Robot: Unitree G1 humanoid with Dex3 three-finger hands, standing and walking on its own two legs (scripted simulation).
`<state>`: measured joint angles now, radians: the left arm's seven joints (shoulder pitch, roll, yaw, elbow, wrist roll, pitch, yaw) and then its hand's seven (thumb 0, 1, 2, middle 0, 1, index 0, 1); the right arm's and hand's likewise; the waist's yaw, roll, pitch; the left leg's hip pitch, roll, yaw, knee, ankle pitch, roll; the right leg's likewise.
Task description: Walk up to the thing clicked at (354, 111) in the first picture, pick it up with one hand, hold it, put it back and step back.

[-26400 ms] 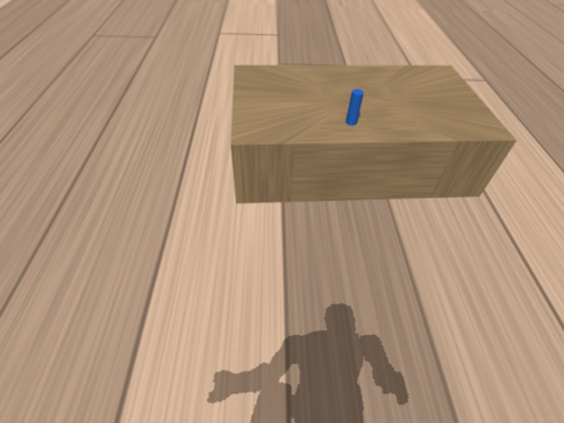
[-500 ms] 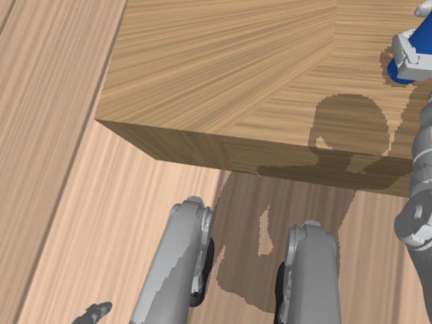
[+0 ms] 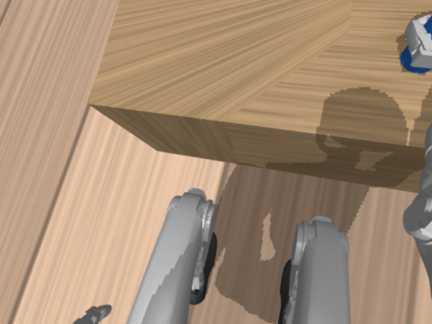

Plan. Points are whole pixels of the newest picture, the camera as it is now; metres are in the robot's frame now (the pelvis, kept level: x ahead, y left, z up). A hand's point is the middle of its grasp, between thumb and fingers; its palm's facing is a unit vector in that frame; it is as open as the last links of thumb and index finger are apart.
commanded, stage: lower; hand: right
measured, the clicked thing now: out of the picture +0.59 -0.23 +0.03
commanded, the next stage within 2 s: loosen in 0.20 s
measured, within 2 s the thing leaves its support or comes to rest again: neither
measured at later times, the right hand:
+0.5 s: hand out of the picture +0.59 -0.22 +0.01, palm faces +0.21 +0.98 -0.02, open 7.1 cm
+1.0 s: hand (431, 32) +0.59 -0.22 +0.00, palm faces +0.20 +0.98 -0.03, open 12.4 cm
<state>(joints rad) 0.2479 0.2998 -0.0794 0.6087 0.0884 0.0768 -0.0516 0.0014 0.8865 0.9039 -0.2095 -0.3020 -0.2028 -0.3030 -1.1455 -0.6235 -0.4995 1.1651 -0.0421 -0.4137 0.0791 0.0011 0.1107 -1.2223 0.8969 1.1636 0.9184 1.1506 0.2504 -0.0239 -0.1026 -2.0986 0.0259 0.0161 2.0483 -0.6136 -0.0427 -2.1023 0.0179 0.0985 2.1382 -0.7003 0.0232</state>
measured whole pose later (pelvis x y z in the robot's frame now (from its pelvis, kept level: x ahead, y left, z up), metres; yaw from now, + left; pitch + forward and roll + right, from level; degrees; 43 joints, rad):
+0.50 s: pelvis +0.00 +0.00 -0.01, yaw +0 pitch +37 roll +6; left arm 0.24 0.31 -0.09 0.59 0.09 0.09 -0.06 0.00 0.90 0.89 -0.21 -0.30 -0.21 -0.30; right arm -1.15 -0.63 -0.50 1.14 -0.04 -0.41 0.07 0.00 0.07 -1.08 0.93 1.08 0.95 1.06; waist 0.25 -0.02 -0.09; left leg -2.12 0.03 0.02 2.09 -0.62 -0.04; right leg -2.13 0.02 0.11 2.18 -0.70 0.03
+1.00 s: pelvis +0.00 +0.00 -0.01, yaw +1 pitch +38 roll +6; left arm 0.24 0.30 -0.09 0.59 0.09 0.09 -0.05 0.00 0.87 0.91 -0.22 -0.30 -0.20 -0.31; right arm -1.14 -0.62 -0.48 1.12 -0.04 -0.38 0.07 -0.01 0.14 -0.32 0.55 0.42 0.54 0.41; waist 0.25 -0.02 -0.09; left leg -2.12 0.03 0.02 2.08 -0.62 -0.05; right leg -2.13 0.02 0.11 2.18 -0.71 0.02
